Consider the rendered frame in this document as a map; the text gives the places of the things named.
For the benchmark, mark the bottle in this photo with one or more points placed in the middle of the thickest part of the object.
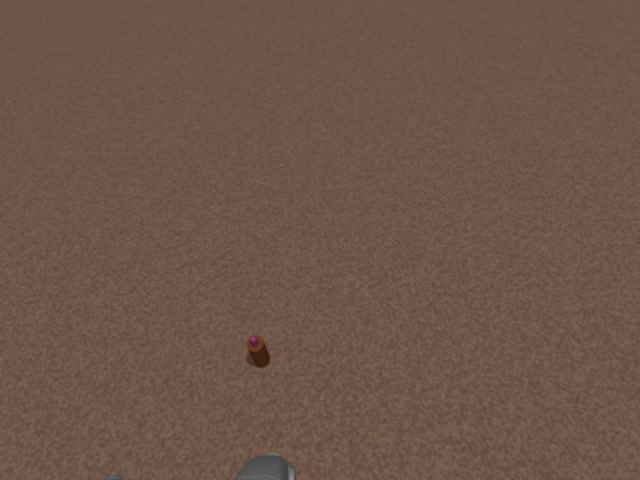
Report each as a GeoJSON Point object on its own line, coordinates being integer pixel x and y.
{"type": "Point", "coordinates": [258, 351]}

